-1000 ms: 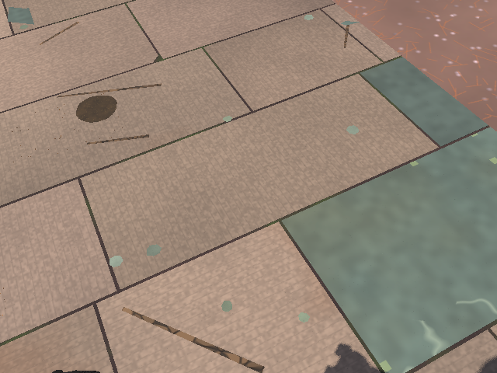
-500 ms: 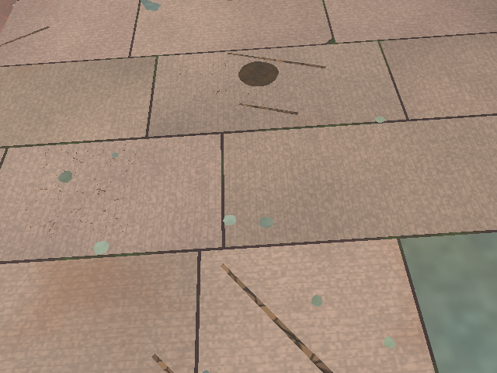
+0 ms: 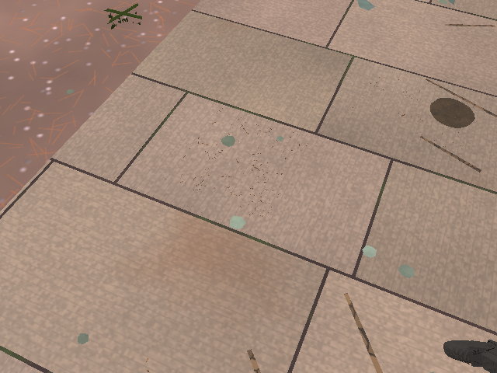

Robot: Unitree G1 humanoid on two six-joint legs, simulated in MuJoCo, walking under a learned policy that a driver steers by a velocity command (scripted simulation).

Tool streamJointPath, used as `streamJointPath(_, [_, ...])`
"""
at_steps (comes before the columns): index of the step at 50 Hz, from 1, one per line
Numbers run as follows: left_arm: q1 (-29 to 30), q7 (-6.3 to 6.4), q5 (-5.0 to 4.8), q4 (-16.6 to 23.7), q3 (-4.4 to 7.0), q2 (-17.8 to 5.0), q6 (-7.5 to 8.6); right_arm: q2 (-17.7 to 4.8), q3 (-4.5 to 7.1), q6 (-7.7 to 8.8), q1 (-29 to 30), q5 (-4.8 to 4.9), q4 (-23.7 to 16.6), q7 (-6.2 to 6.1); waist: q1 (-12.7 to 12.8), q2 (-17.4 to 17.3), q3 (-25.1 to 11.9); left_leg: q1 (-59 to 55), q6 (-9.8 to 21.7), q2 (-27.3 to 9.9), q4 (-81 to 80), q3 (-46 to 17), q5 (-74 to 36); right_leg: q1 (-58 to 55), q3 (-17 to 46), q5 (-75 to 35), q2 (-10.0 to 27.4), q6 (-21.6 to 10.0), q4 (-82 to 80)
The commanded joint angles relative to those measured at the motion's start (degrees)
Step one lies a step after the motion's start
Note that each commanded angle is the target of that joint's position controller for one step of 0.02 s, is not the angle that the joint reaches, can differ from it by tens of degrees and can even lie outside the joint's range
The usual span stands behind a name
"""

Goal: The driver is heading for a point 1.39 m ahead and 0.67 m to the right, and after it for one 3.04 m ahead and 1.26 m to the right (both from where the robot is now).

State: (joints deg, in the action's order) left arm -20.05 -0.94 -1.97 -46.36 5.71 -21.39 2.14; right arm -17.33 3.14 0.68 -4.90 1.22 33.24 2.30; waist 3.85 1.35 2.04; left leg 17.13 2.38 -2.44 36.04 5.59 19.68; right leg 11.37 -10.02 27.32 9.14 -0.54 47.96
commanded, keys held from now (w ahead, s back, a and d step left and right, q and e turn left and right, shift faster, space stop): w+e+shift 1.00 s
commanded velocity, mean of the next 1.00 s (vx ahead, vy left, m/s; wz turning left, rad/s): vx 0.93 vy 0.00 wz -0.76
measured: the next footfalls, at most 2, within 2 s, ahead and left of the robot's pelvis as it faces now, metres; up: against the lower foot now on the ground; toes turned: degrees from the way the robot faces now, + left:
right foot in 0.38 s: +0.43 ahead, -0.05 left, +0.00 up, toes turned -16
left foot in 0.78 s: +0.85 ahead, +0.00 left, +0.00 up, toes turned -46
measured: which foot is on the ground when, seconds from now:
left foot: down 0.00-0.36, up 0.38-0.76, down 0.78-1.00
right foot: up 0.00-0.36, down 0.38-0.78, up 0.80-1.00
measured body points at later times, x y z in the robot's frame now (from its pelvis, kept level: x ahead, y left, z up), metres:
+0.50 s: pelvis +0.35 +0.00 -0.02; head +0.37 +0.01 +0.43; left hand +0.48 +0.25 -0.14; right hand +0.43 -0.28 -0.10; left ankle +0.26 +0.19 -0.58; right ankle +0.39 -0.04 -0.73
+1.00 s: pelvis +0.75 -0.09 +0.01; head +0.75 -0.11 +0.46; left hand +1.08 -0.05 -0.06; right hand +0.55 -0.31 -0.10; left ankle +0.82 +0.03 -0.73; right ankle +0.68 -0.17 -0.61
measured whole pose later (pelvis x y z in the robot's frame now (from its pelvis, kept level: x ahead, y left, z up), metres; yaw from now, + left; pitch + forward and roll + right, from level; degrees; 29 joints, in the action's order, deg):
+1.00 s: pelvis +0.75 -0.09 +0.01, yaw -49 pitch +0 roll +4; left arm -11.0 -0.9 -2.7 -34.9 3.7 -19.5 0.7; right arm -18.0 4.9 6.1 -22.3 0.0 41.6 -0.1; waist -3.8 2.9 2.2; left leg 7.1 -1.1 1.4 24.1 4.4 16.6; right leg 38.9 1.4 15.9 4.4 -3.2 77.7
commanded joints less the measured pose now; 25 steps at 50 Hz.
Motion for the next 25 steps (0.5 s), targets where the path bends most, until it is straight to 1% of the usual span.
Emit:
streamJointPath(1, [15.37, -0.87, -3.47, 10.82, -0.73, -4.61, 4.29, -9.61, 3.26, 3.0, -22.71, -1.14, 2.42, -0.88, -15.16, -8.21, -5.08, -38.43, 12.87, -20.95, -20.91, -31.64, 6.97, 49.9, 16.23, -1.9, -6.3, -2.22, 28.75])
streamJointPath(2, [13.35, -1.17, -2.54, 9.81, -0.77, -4.62, 4.12, -7.01, 2.45, 3.33, -20.7, -0.9, 3.07, -0.79, -12.46, -7.8, -1.46, -33.92, 10.68, -18.13, -21.35, -24.22, 4.73, 48.9, 16.35, -7.31, -3.99, -2.53, 26.78])
streamJointPath(3, [11.64, -1.33, -1.27, 8.76, -0.72, -4.17, 3.88, -5.29, 1.86, 3.41, -17.01, -1.01, 3.36, -0.76, -9.43, -7.56, 1.2, -29.47, 8.45, -15.59, -22.05, -18.64, -0.26, 47.01, 16.39, -12.64, -2.43, -2.11, 24.37])
streamJointPath(4, [8.78, -1.73, -0.9, 7.23, -0.74, -3.53, 3.28, -3.49, 1.21, 3.8, -13.77, -1.7, 3.0, -0.88, -6.77, -8.92, 2.91, -23.76, 6.14, -13.12, -23.04, -12.73, -7.86, 42.44, 16.51, -17.3, -1.24, -1.54, 22.95])
streamJointPath(5, [6.31, -2.16, -1.14, 5.88, -1.13, -2.08, 2.61, -2.68, 1.07, 4.49, -12.2, -2.18, 2.86, -1.16, -5.11, -8.71, 3.0, -19.95, 4.36, -11.76, -24.33, -8.35, -14.47, 38.97, 16.14, -21.01, -1.27, -1.05, 23.27])
streamJointPath(6, [5.49, -2.33, -1.38, 5.48, -1.6, -0.68, 2.03, -3.08, 1.32, 5.28, -11.97, -2.43, 3.12, -1.45, -4.46, -6.73, 3.05, -17.7, 3.11, -11.11, -25.87, -5.18, -19.68, 37.33, 15.69, -23.59, -1.67, -0.52, 23.51])
streamJointPath(7, [5.74, -2.23, -1.49, 5.64, -1.86, 0.07, 1.63, -3.52, 1.51, 5.96, -11.62, -2.58, 3.39, -1.69, -3.95, -5.18, 4.04, -15.59, 2.01, -10.0, -27.52, -2.02, -23.19, 36.25, 15.4, -25.94, -2.41, -0.29, 21.92])
streamJointPath(8, [6.92, -1.99, -1.52, 6.16, -2.08, 0.62, 1.4, -3.91, 1.64, 6.48, -11.5, -2.71, 3.77, -1.99, -3.71, -4.68, 5.48, -13.85, 1.07, -8.9, -29.01, 0.71, -26.0, 35.64, 14.83, -28.11, -3.36, -0.3, 19.36])
streamJointPath(10, [10.46, -1.89, -1.31, 7.53, -2.58, 1.26, 1.43, -4.13, 1.67, 6.89, -12.92, -2.54, 5.14, -2.85, -4.28, -3.76, 8.0, -13.43, -1.06, -7.63, -31.17, 5.38, -31.99, 35.12, 11.51, -31.87, -5.17, -1.08, 12.13])
streamJointPath(12, [13.74, -2.63, -1.14, 8.83, -3.12, 2.41, 1.84, -4.34, 1.45, 6.64, -14.83, -2.2, 6.58, -3.65, -4.88, -2.9, 9.06, -13.6, -3.9, -6.71, -31.2, 9.13, -41.7, 31.13, 6.06, -34.18, -7.28, -2.83, 3.15])
streamJointPath(13, [14.97, -3.09, -1.1, 9.64, -3.1, 2.54, 2.14, -5.6, 1.55, 6.36, -15.84, -2.32, 7.11, -4.19, -4.79, -3.54, 8.26, -14.3, -5.05, -6.85, -29.17, 9.96, -53.78, 27.59, 2.79, -33.96, -9.2, -4.05, -0.27])
streamJointPath(14, [15.38, -3.46, -1.34, 10.34, -2.88, 2.3, 2.32, -7.3, 1.79, 5.83, -17.28, -2.46, 7.83, -4.92, -4.23, -5.31, 6.41, -16.71, -5.77, -7.4, -25.54, 10.21, -67.52, 24.61, -0.05, -32.33, -11.34, -5.18, -1.83])
streamJointPath(15, [14.48, -3.73, -1.76, 10.93, -2.49, 1.61, 2.16, -9.44, 2.22, 5.13, -17.89, -2.36, 8.28, -5.79, -2.63, -8.06, 4.1, -19.6, -6.12, -8.48, -21.06, 10.25, -79.32, 21.61, -1.43, -30.35, -12.75, -6.32, -2.87])
streamJointPath(16, [11.32, -3.79, -2.19, 10.87, -1.7, -0.11, 1.56, -11.48, 2.75, 4.36, -16.92, -2.2, 7.95, -6.66, 0.14, -10.88, 1.19, -21.67, -5.96, -9.76, -15.76, 10.11, -88.9, 17.04, -2.1, -28.21, -13.96, -7.18, -3.11])
streamJointPath(17, [4.05, -3.53, -2.34, 9.59, -0.36, -2.9, 0.55, -13.1, 3.3, 3.71, -14.26, -1.99, 7.1, -7.12, 4.78, -12.74, -2.48, -21.61, -5.47, -10.85, -7.4, 9.42, -96.2, 9.24, -1.87, -25.37, -14.89, -8.36, -2.39])
streamJointPath(18, [-8.94, -2.77, -1.99, 6.39, 1.73, -7.17, -0.85, -14.04, 3.66, 3.59, -9.35, -1.72, 5.44, -6.74, 11.44, -12.46, -7.59, -16.93, -4.62, -11.21, 6.17, 7.76, -98.1, -4.68, 0.98, -23.34, -14.58, -10.72, -1.66])
streamJointPath(19, [-23.28, -1.43, -1.13, 2.45, 3.18, -9.71, -1.93, -12.76, 3.37, 4.3, -2.5, -0.4, 3.75, -5.53, 18.62, -6.52, -10.2, -5.58, -4.03, -6.53, 29.94, 6.68, -73.81, -21.88, 8.35, -29.01, -10.73, -14.3, -10.3])
streamJointPath(20, [-23.03, -0.82, 0.16, -0.73, 1.47, -6.51, -2.21, 1.34, -0.56, 6.6, -0.22, -1.51, 2.67, -3.03, 13.47, 13.02, -2.89, 14.65, -2.73, 6.83, 57.98, 2.98, 9.48, -25.72, 14.49, -26.56, -9.91, -15.12, -8.96])
streamJointPath(21, [-13.33, -1.56, 1.88, 3.26, -0.42, -4.64, -0.16, 6.66, -2.72, 8.68, -10.0, -0.47, -0.61, -2.08, 1.37, 17.91, -7.7, 29.15, -1.15, 7.72, 68.23, -9.73, 17.71, -27.1, 37.08, -16.64, -4.6, -22.71, -12.1])
streamJointPath(22, [-10.69, -1.59, 2.05, 6.42, -0.54, -1.79, 0.81, 1.28, -2.51, 10.44, -7.88, 0.69, -3.74, -1.2, 1.54, 9.95, -10.84, 34.11, 1.07, 7.78, 65.18, -14.76, 12.09, -26.07, 54.54, 4.67, 1.91, -27.24, -27.89])
streamJointPath(23, [-7.72, -1.61, 1.66, 7.72, -0.46, -1.22, 1.82, -3.17, -1.38, 11.15, -5.09, 1.49, -4.43, -1.01, -0.86, -2.12, -4.23, 33.1, 2.72, 4.89, 55.78, -15.31, 5.76, -17.45, 58.02, 13.42, 3.3, -24.67, -36.39])
streamJointPath(24, [-1.89, -1.66, 1.58, 9.39, -0.38, -1.65, 2.61, -3.0, -1.23, 10.63, -6.13, 0.47, -3.64, -1.25, -5.3, -9.91, 0.53, 29.31, 2.0, 2.27, 48.75, -15.66, 0.73, -7.18, 56.57, 13.71, 2.27, -22.76, -37.74])
streamJointPath(25, [1.69, -1.48, 1.83, 10.64, -0.28, -2.44, 3.23, -2.77, -1.34, 9.66, -7.28, -0.52, -2.96, -1.76, -7.56, -9.65, 2.57, 25.78, 0.11, 1.19, 45.17, -16.47, -0.88, 0.29, 54.52, 10.06, -0.28, -22.88, -37.89])
Over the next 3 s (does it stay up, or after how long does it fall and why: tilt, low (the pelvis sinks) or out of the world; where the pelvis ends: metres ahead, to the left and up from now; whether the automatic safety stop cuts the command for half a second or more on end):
stays up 2.02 -1.06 0.00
